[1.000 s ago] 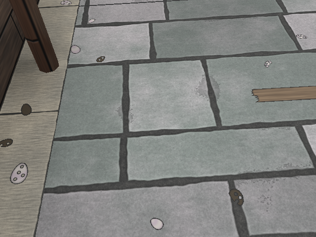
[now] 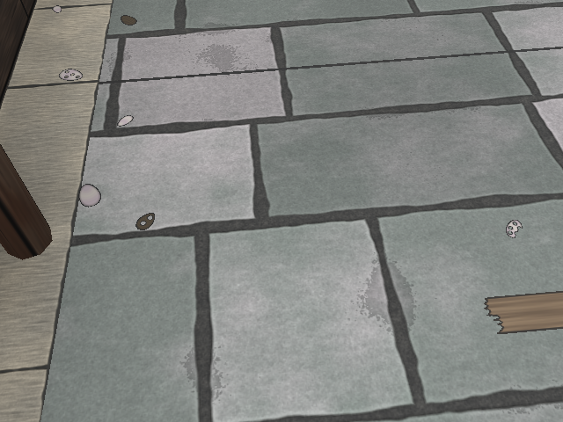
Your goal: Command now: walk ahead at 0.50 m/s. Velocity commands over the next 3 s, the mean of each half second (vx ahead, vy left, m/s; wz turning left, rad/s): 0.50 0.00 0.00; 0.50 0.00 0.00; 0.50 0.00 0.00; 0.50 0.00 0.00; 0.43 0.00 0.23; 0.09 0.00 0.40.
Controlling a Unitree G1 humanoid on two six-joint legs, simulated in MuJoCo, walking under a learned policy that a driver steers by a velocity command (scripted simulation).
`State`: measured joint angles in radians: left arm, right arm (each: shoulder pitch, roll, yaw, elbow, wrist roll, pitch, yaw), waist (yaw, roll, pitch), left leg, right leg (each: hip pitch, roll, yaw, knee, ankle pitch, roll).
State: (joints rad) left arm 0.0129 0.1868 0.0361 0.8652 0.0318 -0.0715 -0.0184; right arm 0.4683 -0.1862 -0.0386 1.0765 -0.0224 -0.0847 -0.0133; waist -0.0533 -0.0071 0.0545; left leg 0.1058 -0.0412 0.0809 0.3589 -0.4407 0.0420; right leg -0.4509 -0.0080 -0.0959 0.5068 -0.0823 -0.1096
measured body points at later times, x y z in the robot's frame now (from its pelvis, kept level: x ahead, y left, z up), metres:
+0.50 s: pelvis +0.26 +0.00 +0.01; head +0.30 +0.00 +0.46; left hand +0.18 +0.23 -0.13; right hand +0.45 -0.22 -0.11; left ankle +0.42 +0.10 -0.70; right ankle +0.12 -0.08 -0.72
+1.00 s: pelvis +0.53 +0.02 +0.02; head +0.56 +0.03 +0.47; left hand +0.70 +0.24 -0.11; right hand +0.46 -0.21 -0.13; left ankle +0.43 +0.09 -0.72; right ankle +0.70 -0.11 -0.68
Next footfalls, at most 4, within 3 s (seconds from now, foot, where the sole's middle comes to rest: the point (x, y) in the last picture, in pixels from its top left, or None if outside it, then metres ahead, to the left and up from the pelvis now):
0.56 left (247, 420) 0.47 0.10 -0.76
1.12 right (315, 296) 0.77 -0.09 -0.76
1.68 left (244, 209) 1.08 0.10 -0.76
2.22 right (299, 135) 1.38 -0.09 -0.76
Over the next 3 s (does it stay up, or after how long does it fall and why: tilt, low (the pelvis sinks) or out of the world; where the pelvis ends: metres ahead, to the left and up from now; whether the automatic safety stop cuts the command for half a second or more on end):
stays up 1.42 0.03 0.02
